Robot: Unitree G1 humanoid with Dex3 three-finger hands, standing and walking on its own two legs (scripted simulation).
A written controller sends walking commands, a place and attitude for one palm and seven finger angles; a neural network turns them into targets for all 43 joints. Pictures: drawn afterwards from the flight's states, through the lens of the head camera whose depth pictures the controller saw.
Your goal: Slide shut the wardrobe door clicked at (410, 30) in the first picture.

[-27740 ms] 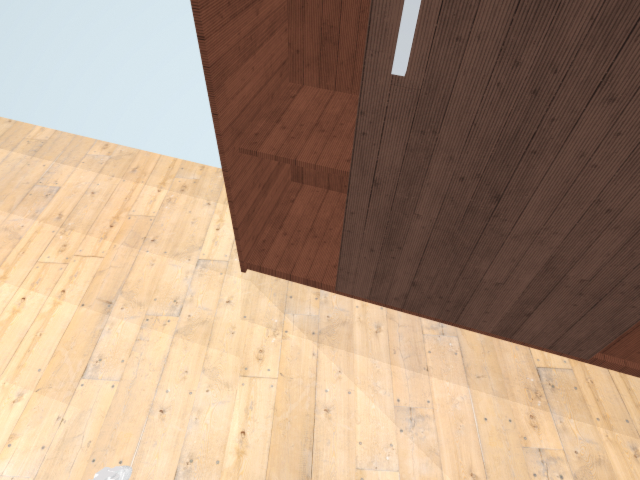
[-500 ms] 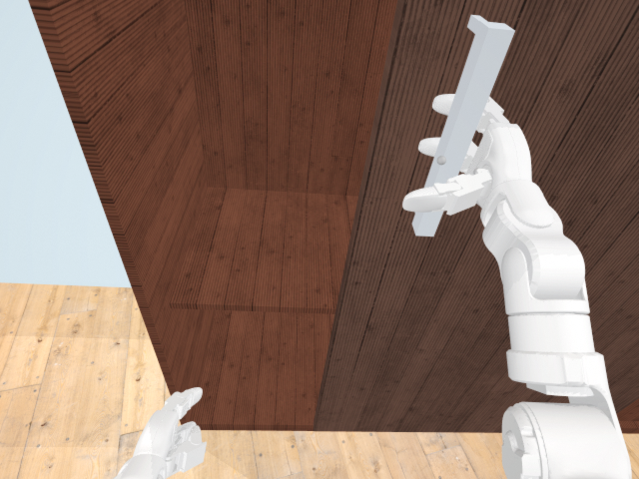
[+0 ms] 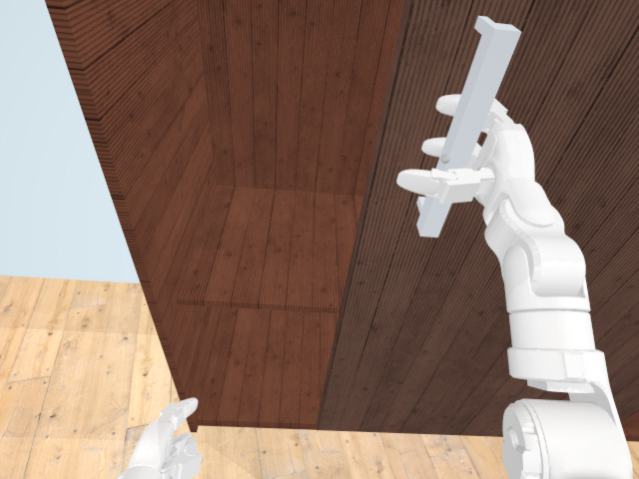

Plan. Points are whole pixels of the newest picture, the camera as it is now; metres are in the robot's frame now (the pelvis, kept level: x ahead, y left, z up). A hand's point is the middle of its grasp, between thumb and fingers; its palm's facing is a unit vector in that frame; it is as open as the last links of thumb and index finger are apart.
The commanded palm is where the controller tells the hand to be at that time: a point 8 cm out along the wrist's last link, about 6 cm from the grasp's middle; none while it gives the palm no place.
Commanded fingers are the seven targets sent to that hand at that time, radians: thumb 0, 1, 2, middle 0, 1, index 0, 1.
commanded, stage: grip the handle and tug to test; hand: right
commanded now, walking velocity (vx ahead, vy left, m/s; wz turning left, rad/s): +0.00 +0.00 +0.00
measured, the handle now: (452, 138) +0.44 -0.12 +0.27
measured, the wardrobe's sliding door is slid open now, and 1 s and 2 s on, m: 0.36 0.36 0.32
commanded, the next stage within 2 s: tug the door sideways, standing still in 1.14 s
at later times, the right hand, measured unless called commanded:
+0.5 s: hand (445, 158) +0.39 -0.10 +0.27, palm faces -0.01 +1.00 -0.01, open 6.0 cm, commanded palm +0.37 -0.15 +0.26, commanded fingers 0.00 -0.90 -0.90 0.45 1.40 0.45 1.40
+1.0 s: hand (444, 160) +0.39 -0.10 +0.27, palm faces +0.00 +1.00 -0.03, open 6.1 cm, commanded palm +0.34 -0.15 +0.26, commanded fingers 0.00 -0.90 -0.90 0.45 1.40 0.45 1.40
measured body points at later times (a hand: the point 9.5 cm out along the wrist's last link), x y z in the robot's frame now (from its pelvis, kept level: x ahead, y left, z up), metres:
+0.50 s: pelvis +0.01 +0.00 +0.00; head -0.03 +0.03 +0.45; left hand +0.20 +0.23 -0.09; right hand +0.38 -0.16 +0.27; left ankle -0.04 +0.10 -0.74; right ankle +0.03 -0.11 -0.74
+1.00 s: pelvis +0.02 +0.01 +0.00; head -0.02 +0.04 +0.45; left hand +0.20 +0.23 -0.09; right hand +0.38 -0.16 +0.27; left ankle -0.04 +0.10 -0.74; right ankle +0.03 -0.11 -0.74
